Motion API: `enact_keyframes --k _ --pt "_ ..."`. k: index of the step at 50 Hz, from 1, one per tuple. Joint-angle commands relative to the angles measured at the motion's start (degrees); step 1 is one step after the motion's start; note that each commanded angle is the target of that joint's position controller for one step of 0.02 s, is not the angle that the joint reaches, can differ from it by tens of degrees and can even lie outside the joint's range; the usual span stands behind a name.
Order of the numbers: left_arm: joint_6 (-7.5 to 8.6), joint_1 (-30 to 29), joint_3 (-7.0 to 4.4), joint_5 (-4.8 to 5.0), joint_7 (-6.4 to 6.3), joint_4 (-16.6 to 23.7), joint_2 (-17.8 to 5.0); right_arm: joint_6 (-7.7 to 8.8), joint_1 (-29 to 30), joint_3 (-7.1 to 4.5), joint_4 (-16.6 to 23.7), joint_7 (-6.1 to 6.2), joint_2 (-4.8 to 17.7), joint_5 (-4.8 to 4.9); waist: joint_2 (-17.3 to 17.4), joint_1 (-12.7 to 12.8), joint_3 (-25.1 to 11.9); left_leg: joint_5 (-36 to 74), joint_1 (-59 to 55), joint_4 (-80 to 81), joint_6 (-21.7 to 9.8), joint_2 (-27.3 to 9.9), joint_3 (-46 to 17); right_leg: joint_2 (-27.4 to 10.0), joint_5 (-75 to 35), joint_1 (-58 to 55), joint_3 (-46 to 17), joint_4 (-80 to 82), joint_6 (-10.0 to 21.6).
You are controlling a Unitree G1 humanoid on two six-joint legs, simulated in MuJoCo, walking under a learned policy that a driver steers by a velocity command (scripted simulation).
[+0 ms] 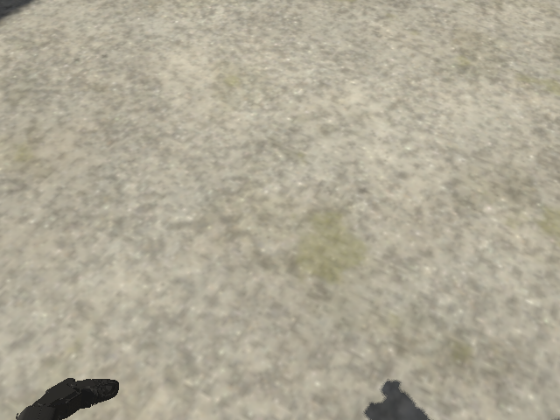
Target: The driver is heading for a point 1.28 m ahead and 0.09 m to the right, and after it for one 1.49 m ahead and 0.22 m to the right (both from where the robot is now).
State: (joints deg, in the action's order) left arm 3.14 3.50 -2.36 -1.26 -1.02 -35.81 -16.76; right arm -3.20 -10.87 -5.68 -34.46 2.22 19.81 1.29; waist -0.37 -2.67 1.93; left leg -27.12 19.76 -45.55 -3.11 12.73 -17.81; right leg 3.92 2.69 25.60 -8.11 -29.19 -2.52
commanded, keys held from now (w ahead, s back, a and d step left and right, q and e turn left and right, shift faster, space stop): q+shift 0.10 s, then shift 0.36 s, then e+shift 0.10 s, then w+e+shift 0.44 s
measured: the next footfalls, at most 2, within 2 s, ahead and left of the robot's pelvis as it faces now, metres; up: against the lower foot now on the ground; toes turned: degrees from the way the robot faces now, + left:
left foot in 0.36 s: +0.04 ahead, +0.12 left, +0.00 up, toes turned +14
right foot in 1.02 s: +0.27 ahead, -0.20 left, +0.00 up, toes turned -14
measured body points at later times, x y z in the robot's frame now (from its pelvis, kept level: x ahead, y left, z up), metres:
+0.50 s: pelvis +0.02 +0.01 +0.02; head +0.04 +0.06 +0.47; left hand +0.07 +0.32 -0.11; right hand +0.25 -0.19 -0.06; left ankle +0.00 +0.11 -0.72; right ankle +0.07 -0.13 -0.66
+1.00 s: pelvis +0.16 -0.06 +0.00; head +0.18 -0.09 +0.45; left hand +0.39 +0.18 -0.06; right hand +0.16 -0.39 -0.12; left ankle +0.00 +0.11 -0.72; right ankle +0.23 -0.19 -0.71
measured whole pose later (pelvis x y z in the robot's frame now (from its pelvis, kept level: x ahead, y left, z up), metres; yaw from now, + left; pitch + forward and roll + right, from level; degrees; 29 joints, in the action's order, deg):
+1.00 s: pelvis +0.16 -0.06 +0.00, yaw -5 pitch +2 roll +3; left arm -0.3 6.5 -2.7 2.8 3.1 -36.8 -17.9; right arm 3.3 -19.8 -7.0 -46.3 -0.6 21.5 0.7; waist 0.4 -4.1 -0.5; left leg -23.7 -5.6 -18.7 5.8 -7.3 18.0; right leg -7.8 18.0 31.5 5.2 -45.1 4.3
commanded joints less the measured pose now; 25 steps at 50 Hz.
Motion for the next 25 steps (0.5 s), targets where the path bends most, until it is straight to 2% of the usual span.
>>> enact_keyframes --k 1,2,3,4,6,7,9,11,13,15,16,17,18,19,20,21,22,23,24,25 --pt "-0.33 2.4 -3.33 -0.90 -0.68 4.4 -9.1 0.88 -8.2 -1.21 3.8 -1.05 8.0 0.00 -13.7 -0.9 -12.8 -9.3 18.0 -23.6 5.7 -7.4 6.5 -28.7 -10.9 -26.2 -31.3 9.6 17.7" --pt "-0.78 1.1 -2.55 -0.48 -1.02 5.0 -6.0 0.29 -5.1 -2.09 2.9 -1.06 10.4 0.40 -8.4 0.9 -9.4 -4.1 18.9 -26.3 7.0 -9.4 7.5 -24.0 -3.7 -22.9 -22.0 9.2 15.5" --pt "-1.55 0.2 -2.28 -0.27 -1.34 5.3 -5.2 -0.57 -4.0 -2.28 2.2 -0.67 9.8 0.43 -5.0 1.1 -7.8 -0.6 18.4 -28.6 7.8 -10.6 8.6 -20.4 1.5 -19.8 -15.8 9.5 13.1" --pt "-2.03 -1.3 -2.37 -0.02 -1.61 5.3 -5.9 -1.06 -3.7 -2.04 2.7 -0.49 8.8 0.36 -4.9 0.9 -5.7 2.0 18.3 -29.8 8.1 -11.6 10.6 -18.9 1.9 -16.3 -11.7 10.5 12.6" --pt "-2.44 -0.4 -2.55 -0.46 -1.84 4.2 -6.3 -1.07 -2.0 -0.90 3.6 -0.58 5.2 0.28 -5.8 1.8 -4.5 4.6 15.9 -26.3 8.1 -12.9 14.5 -15.8 -1.9 -12.9 -4.6 12.3 12.7" --pt "-2.62 1.0 -2.71 -0.64 -1.73 3.4 -6.5 -0.82 -1.1 -0.38 4.0 -0.55 3.6 0.20 -6.5 2.5 -5.5 4.3 15.0 -23.4 8.1 -13.1 15.4 -15.7 -4.0 -14.1 -3.0 12.4 13.5" --pt "-2.93 2.3 -3.05 -0.39 -1.35 2.3 -7.1 -0.40 0.4 0.31 4.5 -0.68 2.4 -0.22 -7.2 3.5 -7.8 3.0 12.7 -17.5 7.9 -14.0 15.6 -17.2 -7.3 -16.7 -1.7 11.9 15.3" --pt "-3.19 1.5 -3.47 0.31 -0.71 1.8 -8.0 -0.14 0.9 0.85 4.3 -1.02 1.8 -0.67 -7.8 3.6 -9.4 3.3 7.8 -10.1 7.2 -14.4 16.0 -18.2 -8.3 -16.5 -0.2 11.5 15.8" --pt "-3.35 1.4 -3.74 1.15 -0.07 1.0 -8.9 -0.13 0.3 0.93 3.6 -1.48 2.2 -0.73 -9.6 3.6 -9.5 4.1 3.3 -3.2 6.3 -13.7 17.2 -18.7 -6.9 -15.9 0.7 11.3 15.8" --pt "-3.41 2.2 -3.71 2.03 0.30 -0.2 -9.2 -0.19 -0.9 0.77 2.6 -2.00 2.7 -0.81 -10.4 3.0 -9.1 6.8 -1.0 5.8 4.9 -12.6 18.4 -19.1 -5.0 -15.8 0.9 9.7 15.0" --pt "-3.50 2.0 -3.56 2.62 0.28 -0.7 -9.1 -0.13 -3.0 0.71 1.5 -2.30 2.4 -0.90 -10.0 1.6 -8.9 11.5 -5.3 13.4 3.4 -11.7 19.6 -18.7 -4.5 -14.3 1.8 7.9 13.8" --pt "-3.46 3.9 -3.24 3.19 0.25 -1.9 -8.2 -0.08 -4.5 0.55 0.6 -2.46 2.9 -1.02 -9.1 1.1 -8.5 15.4 -11.0 20.1 1.5 -11.1 19.4 -17.5 -2.0 -10.7 3.3 5.7 11.2" --pt "-3.26 6.9 -2.47 2.60 0.56 -3.1 -5.6 -0.09 -5.4 0.22 0.7 -2.31 4.9 -1.33 -2.6 1.7 -8.8 20.5 -18.1 24.4 -1.3 -16.8 10.9 -14.1 7.0 -4.0 7.1 -1.0 6.1" --pt "-2.64 7.2 -1.13 -0.34 1.15 -0.5 -2.0 -0.44 -2.4 -0.81 2.0 -1.66 11.1 -1.87 16.0 4.5 -8.1 32.4 -19.7 25.5 -9.7 -31.6 -6.4 -6.1 27.5 7.9 14.6 -11.9 -0.1" --pt "-2.56 0.8 -2.45 0.07 0.26 0.3 -6.0 0.48 -3.1 -0.30 2.5 -1.71 8.6 -3.90 12.1 -1.1 -8.1 31.7 -12.2 27.3 -15.5 -34.1 -8.3 -6.3 32.7 7.6 7.9 -22.6 -1.0" --pt "-2.89 1.0 -3.13 1.24 -0.03 -0.3 -7.5 1.46 -0.9 0.46 1.9 -1.71 6.7 -4.20 9.2 0.5 -6.4 30.4 -10.1 27.7 -14.4 -31.4 -4.3 -6.6 30.4 7.0 6.6 -27.8 -0.9" --pt "-3.41 3.3 -3.22 1.36 -0.37 -1.8 -6.7 2.19 2.1 0.77 1.4 -1.63 5.4 -3.22 8.3 2.1 -5.5 29.2 -9.7 27.1 -11.6 -27.7 -0.1 -6.9 26.9 6.9 6.3 -29.0 -1.1" --pt "-3.89 4.9 -3.33 0.90 -0.78 -3.1 -6.6 2.66 3.8 1.32 1.2 -1.53 3.8 -2.37 8.4 2.7 -5.4 30.7 -10.3 26.5 -9.8 -26.0 2.2 -7.2 23.8 6.8 6.0 -29.5 -1.8" --pt "-4.26 7.5 -3.14 0.79 -0.80 -4.6 -5.7 3.04 5.2 2.54 0.3 -1.35 0.7 -2.35 8.3 4.1 -6.1 35.3 -9.5 26.0 -9.1 -24.7 5.7 -7.5 21.0 3.7 5.7 -29.9 -2.5" --pt "-4.38 9.5 -2.73 1.21 -0.53 -5.8 -4.4 3.30 5.5 3.45 -0.5 -1.34 -1.9 -2.82 8.2 4.8 -6.8 37.3 -8.6 25.7 -8.6 -23.4 8.9 -7.2 18.8 0.3 5.9 -28.6 -3.1"
Keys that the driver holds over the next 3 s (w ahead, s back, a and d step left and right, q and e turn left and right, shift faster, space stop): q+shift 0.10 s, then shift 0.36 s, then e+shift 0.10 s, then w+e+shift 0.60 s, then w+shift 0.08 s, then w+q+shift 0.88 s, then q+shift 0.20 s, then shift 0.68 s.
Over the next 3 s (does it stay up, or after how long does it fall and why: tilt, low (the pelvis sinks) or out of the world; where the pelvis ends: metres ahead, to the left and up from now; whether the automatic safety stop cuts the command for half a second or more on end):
stays up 1.48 -0.27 0.01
